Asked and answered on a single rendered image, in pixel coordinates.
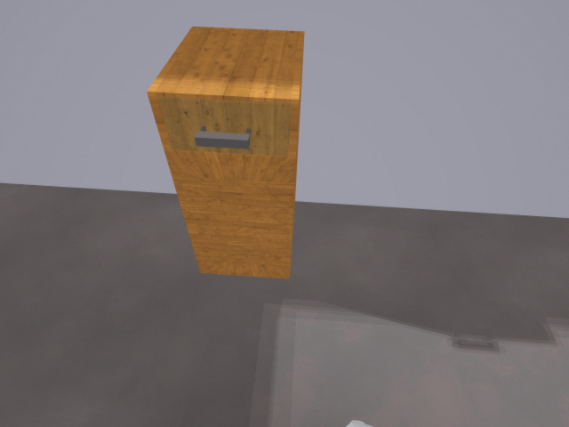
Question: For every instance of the cabinet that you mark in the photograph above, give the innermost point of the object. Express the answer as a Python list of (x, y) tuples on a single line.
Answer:
[(238, 208)]

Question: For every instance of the drawer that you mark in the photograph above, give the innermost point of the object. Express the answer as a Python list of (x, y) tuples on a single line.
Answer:
[(269, 123)]

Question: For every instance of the handle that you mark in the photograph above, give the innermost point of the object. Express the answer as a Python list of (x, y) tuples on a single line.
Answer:
[(223, 140)]

